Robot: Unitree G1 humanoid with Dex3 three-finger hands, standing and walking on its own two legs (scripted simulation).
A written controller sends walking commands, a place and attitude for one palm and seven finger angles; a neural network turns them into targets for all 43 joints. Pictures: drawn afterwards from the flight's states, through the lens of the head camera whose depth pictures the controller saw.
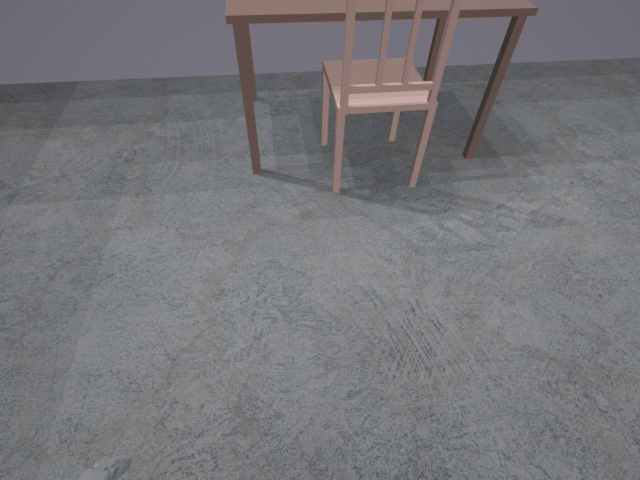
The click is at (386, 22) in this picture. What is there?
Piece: chair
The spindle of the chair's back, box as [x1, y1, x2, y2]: [375, 0, 393, 85]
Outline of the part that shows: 393,0 386,0 375,80 376,85 381,84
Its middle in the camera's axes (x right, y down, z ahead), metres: +0.22 -0.71 +1.34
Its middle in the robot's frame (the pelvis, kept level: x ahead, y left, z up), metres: +1.49 -0.16 -0.06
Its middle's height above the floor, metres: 0.71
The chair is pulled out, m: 0.00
